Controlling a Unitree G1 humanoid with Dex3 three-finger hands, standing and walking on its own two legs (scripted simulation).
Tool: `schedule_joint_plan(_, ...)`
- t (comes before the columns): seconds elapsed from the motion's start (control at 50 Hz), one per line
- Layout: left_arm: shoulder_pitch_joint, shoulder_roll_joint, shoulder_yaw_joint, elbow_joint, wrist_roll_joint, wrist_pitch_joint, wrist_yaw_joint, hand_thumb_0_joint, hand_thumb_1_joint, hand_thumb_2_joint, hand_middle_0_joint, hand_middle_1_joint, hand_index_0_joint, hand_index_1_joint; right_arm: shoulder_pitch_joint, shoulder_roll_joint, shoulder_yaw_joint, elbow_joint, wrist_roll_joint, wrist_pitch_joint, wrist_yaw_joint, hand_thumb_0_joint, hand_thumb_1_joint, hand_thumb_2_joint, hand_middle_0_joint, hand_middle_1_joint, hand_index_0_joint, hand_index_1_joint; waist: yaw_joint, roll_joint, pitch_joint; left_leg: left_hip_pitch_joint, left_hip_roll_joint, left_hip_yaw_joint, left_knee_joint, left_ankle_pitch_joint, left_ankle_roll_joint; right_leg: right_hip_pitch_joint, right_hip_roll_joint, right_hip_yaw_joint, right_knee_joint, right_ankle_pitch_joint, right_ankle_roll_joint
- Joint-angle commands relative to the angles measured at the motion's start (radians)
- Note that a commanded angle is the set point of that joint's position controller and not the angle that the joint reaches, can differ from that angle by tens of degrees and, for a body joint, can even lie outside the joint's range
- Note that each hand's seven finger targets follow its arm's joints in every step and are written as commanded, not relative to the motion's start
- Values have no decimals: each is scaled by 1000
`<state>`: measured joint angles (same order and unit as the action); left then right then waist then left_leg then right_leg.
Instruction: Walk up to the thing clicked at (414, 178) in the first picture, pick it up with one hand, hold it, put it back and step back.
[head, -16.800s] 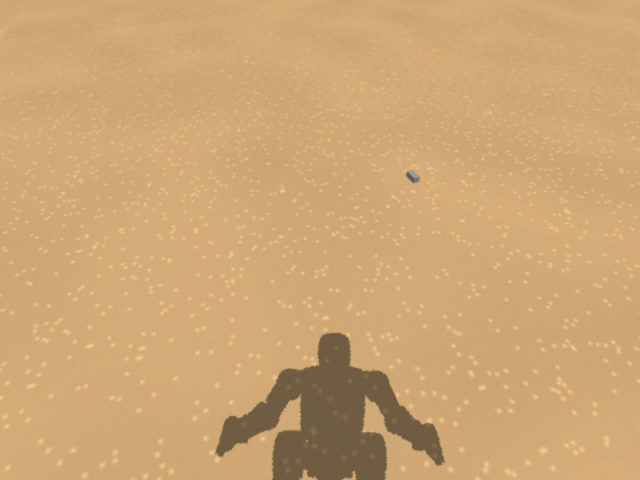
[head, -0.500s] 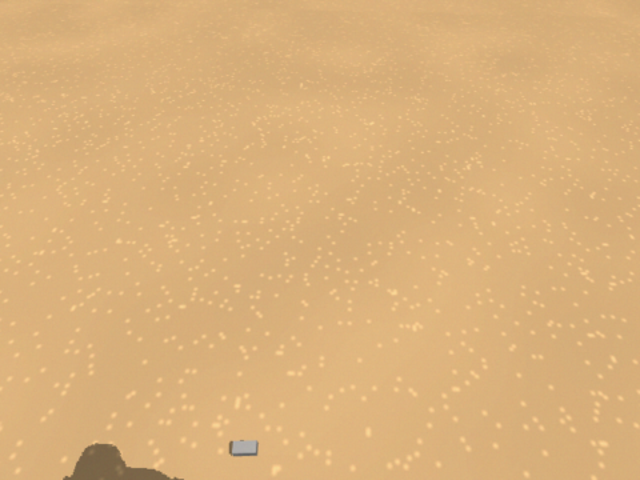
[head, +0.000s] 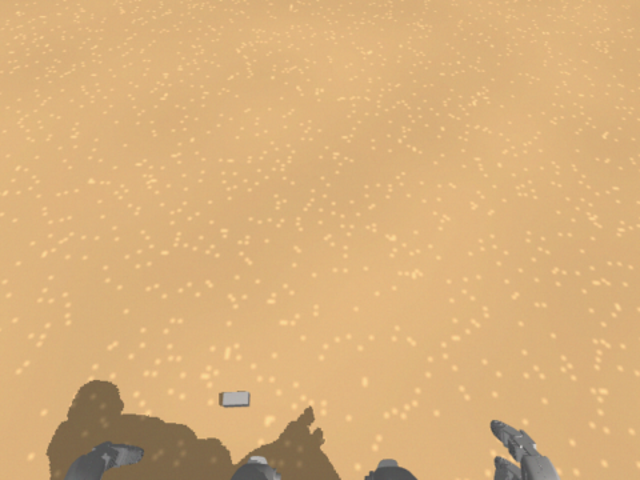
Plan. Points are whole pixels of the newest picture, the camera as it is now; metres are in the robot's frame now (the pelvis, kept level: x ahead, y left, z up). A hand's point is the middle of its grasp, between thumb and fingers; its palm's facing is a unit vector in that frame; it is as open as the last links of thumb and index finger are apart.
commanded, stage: rise first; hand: left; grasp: from above
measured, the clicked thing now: (236, 399) +0.38 +0.22 -0.68
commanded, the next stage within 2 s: none
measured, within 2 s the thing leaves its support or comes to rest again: neither
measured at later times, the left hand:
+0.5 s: hand out of the picture +0.15 +0.28 -0.27, palm faces -0.40 -0.66 -0.63, open 12.3 cm
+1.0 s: hand (179, 440) +0.25 +0.29 -0.45, palm faces -0.49 -0.23 -0.84, open 12.0 cm
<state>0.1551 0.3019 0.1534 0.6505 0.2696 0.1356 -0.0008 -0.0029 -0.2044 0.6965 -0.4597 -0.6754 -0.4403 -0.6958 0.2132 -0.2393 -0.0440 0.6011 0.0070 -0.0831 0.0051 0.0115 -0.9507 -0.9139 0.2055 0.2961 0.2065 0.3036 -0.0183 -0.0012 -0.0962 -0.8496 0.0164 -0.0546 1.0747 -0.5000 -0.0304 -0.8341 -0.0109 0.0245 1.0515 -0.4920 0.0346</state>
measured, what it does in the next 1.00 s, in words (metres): lowers itself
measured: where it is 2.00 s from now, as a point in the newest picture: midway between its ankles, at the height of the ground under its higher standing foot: outside the picture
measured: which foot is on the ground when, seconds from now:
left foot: down 0.00-1.00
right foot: down 0.00-1.00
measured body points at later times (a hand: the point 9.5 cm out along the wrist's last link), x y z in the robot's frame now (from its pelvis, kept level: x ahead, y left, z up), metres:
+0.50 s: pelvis -0.03 +0.00 -0.12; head +0.13 +0.02 +0.30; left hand +0.17 +0.31 -0.23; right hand +0.20 -0.25 -0.22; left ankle +0.01 +0.14 -0.66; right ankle +0.01 -0.14 -0.66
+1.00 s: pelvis -0.09 +0.00 -0.30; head +0.12 +0.02 +0.10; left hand +0.27 +0.30 -0.40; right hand +0.03 -0.28 -0.44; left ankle +0.01 +0.13 -0.66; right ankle +0.01 -0.14 -0.66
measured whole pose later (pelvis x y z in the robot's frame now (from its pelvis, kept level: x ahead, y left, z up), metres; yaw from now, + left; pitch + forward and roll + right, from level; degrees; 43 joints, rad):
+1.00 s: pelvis -0.09 +0.00 -0.30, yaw -3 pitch +32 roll -4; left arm -0.42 0.54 0.12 0.91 0.97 -0.21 0.21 0.00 -0.20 0.74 -0.41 -0.69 -0.41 -0.69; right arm 0.11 -0.27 -0.07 0.74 -0.04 -0.05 0.08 0.01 -0.93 -0.91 0.20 0.30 0.21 0.30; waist -0.03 0.01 -0.12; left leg -2.08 -0.02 -0.13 2.19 -0.68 -0.06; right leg -2.05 0.03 0.01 2.15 -0.66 0.06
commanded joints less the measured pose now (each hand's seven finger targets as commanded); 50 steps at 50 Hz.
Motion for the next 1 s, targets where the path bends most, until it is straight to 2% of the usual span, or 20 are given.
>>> schedule_joint_plan(0.0, 63, 183, 47, -235, 42, -16, 25, 0, -248, 652, -503, -672, -485, -691, -13, -144, -62, -154, 4, -61, -6, 0, -974, -921, 200, 300, 200, 300, 0, 64, -274, 93, -8, 39, -64, 276, 29, 46, 22, -53, -45, 225, -52)
schedule_joint_plan(0.06, 117, 176, 44, -296, 52, -1, 27, 0, -244, 642, -488, -691, -479, -700, -17, -145, -64, -165, 1, -69, 0, 0, -985, -924, 200, 300, 200, 300, -6, 69, -316, 54, -5, 32, 8, 325, 34, -7, 24, -57, 22, 258, -51)
schedule_joint_plan(0.16, 199, 177, 42, -360, 71, 14, 27, 0, -264, 659, -467, -712, -459, -719, -28, -146, -67, -168, 1, -76, 11, 0, -988, -923, 201, 300, 200, 300, 5, 81, -330, -39, -10, 27, 80, 273, 32, -101, 24, -63, 106, 204, -53)
schedule_joint_plan(0.22, 205, 189, 46, -442, 85, 15, 33, 0, -276, 666, -461, -725, -454, -731, -59, -143, -65, -209, 6, -82, 16, 0, -995, -925, 201, 300, 200, 300, 11, 53, -373, -97, -19, 34, 137, 253, 37, -114, 23, -62, 136, 212, -49)
schedule_joint_plan(0.26, 150, 212, 46, -420, 109, 11, 39, 0, -293, 682, -456, -717, -445, -728, -60, -150, -66, -191, 6, -84, 17, 0, -1000, -926, 201, 300, 200, 300, -10, 49, -354, -151, -21, 34, 175, 214, 39, -161, 23, -58, 164, 191, -47)
schedule_joint_plan(0.28, 107, 208, 26, -429, 126, -1, 37, 0, -302, 693, -443, -726, -431, -737, -81, -148, -62, -199, 7, -90, 18, 0, -996, -925, 201, 300, 200, 300, -20, 57, -369, -165, -19, 30, 204, 221, 41, -205, 25, -56, 193, 190, -48)
schedule_joint_plan(0.3, 72, 225, 36, -397, 144, -14, 40, 0, -293, 692, -442, -717, -431, -729, -83, -152, -64, -192, 6, -93, 20, 0, -991, -924, 201, 300, 200, 300, -24, 43, -363, -208, -22, 29, 234, 202, 43, -237, 23, -55, 215, 177, -47)
schedule_joint_plan(0.38, -15, 247, 26, -302, 235, -92, 58, 0, -276, 711, -424, -709, -411, -721, -101, -163, -67, -163, -1, -109, 31, 0, -965, -916, 201, 300, 200, 300, -15, 62, -395, -316, -27, 29, 342, 159, 43, -371, 25, -51, 331, 132, -50)
schedule_joint_plan(0.4, -47, 239, 6, -284, 255, -117, 63, 0, -272, 712, -429, -700, -415, -714, -99, -168, -68, -151, -2, -115, 36, 0, -963, -915, 201, 300, 200, 300, -24, 65, -415, -340, -27, 26, 367, 154, 41, -408, 26, -52, 364, 123, -52)
schedule_joint_plan(0.48, -159, 302, 27, -201, 352, -219, 110, 0, -240, 704, -432, -693, -421, -705, -115, -191, -75, -117, -9, -127, 46, 0, -947, -911, 201, 300, 200, 300, 1, 97, -493, -421, -25, 15, 459, 139, 33, -541, 32, -58, 497, 102, -56)
schedule_joint_plan(0.5, -175, 291, 5, -197, 375, -237, 121, 0, -253, 724, -430, -684, -411, -704, -119, -193, -81, -114, -11, -127, 47, 0, -942, -911, 201, 300, 200, 300, 3, 106, -511, -438, -25, 16, 478, 117, 31, -573, 33, -60, 518, 84, -57)
schedule_joint_plan(0.52, -189, 314, 27, -189, 394, -249, 135, 0, -259, 733, -412, -699, -396, -716, -116, -200, -86, -108, -10, -126, 47, 0, -938, -910, 201, 300, 200, 300, 17, 123, -545, -436, -24, 14, 494, 125, 28, -595, 34, -62, 547, 85, -60)
schedule_joint_plan(0.58, -293, 357, 34, -125, 461, -264, 178, 0, -277, 755, -390, -732, -377, -746, -106, -208, -89, -76, -16, -114, 47, 0, -939, -912, 200, 300, 200, 300, 12, 112, -586, -508, -25, 28, 575, 117, 30, -637, 37, -71, 601, 87, -57)
schedule_joint_plan(0.6, -312, 351, 30, -107, 477, -267, 187, 0, -260, 753, -384, -733, -374, -745, -98, -209, -94, -67, -16, -108, 49, 0, -929, -909, 201, 300, 200, 300, 12, 80, -610, -541, -30, 34, 605, 110, 37, -636, 41, -69, 609, 87, -55)
schedule_joint_plan(0.68, -445, 432, 59, -62, 543, -275, 214, 0, -233, 732, -421, -706, -410, -718, -83, -220, -103, -35, -25, -88, 53, 0, -938, -912, 200, 300, 200, 300, 30, 75, -655, -635, -31, 49, 696, 59, 43, -685, 40, -69, 670, 48, -53)
schedule_joint_plan(0.72, -509, 440, 56, -30, 577, -281, 223, 0, -251, 731, -419, -722, -413, -728, -66, -222, -100, -17, -29, -76, 55, 0, -962, -918, 200, 299, 200, 299, 21, 65, -689, -679, -34, 51, 737, 58, 45, -688, 41, -72, 708, 51, -52)
schedule_joint_plan(0.76, -560, 465, 64, 3, 597, -290, 228, 0, -249, 738, -411, -723, -405, -730, -63, -222, -104, -11, -30, -62, 57, 0, -950, -915, 200, 299, 200, 299, 27, 43, -684, -720, -36, 51, 756, 6, 49, -720, 44, -79, 724, -6, -52)
schedule_joint_plan(0.9, -673, 505, 41, 136, 680, -348, 245, 0, -180, 737, -404, -655, -393, -668, -19, -214, -103, 46, -41, -10, 66, 0, -894, -900, 200, 299, 200, 299, 5, 19, -610, -876, -49, 62, 841, -142, 61, -818, 53, -81, 779, -178, -54)
schedule_joint_plan(0.94, -784, 528, 37, 86, 707, -381, 261, 0, -185, 748, -398, -643, -385, -658, -17, -219, -103, 44, -46, 0, 69, 0, -888, -898, 200, 299, 200, 299, -4, 53, -638, -868, -52, 57, 860, -153, 60, -861, 55, -88, 802, -187, -59)
schedule_joint_plan(0.98, -782, 529, 33, 158, 738, -397, 284, 0, -190, 750, -389, -650, -378, -662, -21, -222, -96, 55, -53, 7, 71, 0, -888, -898, 200, 299, 200, 299, -8, 79, -615, -853, -51, 51, 876, -146, 56, -916, 55, -104, 836, -175, -63)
